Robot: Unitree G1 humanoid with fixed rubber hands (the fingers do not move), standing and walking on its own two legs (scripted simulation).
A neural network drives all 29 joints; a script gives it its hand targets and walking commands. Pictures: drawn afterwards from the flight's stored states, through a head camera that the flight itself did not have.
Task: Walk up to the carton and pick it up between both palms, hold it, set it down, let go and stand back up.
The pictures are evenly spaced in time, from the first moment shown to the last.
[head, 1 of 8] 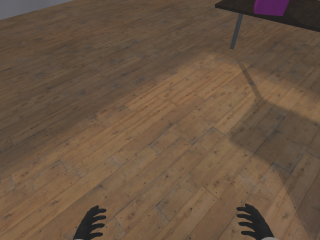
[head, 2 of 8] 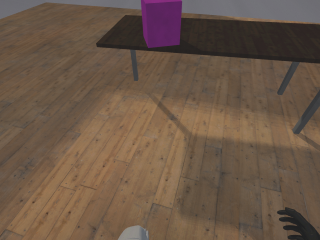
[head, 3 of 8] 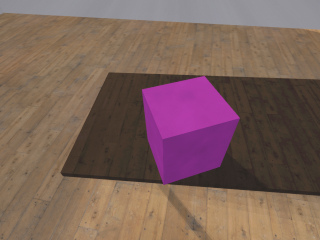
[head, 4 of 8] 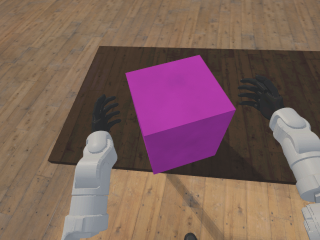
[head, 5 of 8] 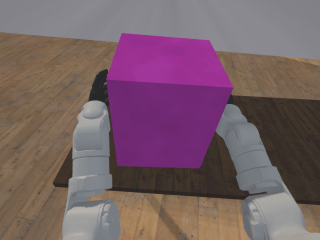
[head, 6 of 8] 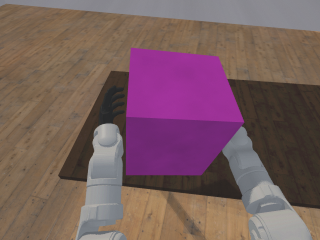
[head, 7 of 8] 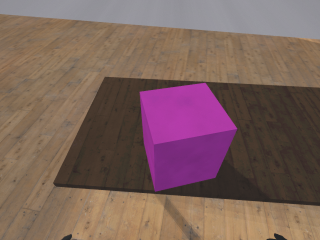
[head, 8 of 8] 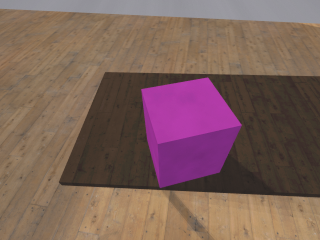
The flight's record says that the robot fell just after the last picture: no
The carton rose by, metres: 0.22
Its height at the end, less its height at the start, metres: +0.00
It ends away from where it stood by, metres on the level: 0.02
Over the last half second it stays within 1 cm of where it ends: yes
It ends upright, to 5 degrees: yes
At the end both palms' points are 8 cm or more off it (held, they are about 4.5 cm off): yes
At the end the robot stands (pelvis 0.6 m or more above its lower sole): yes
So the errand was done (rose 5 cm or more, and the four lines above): yes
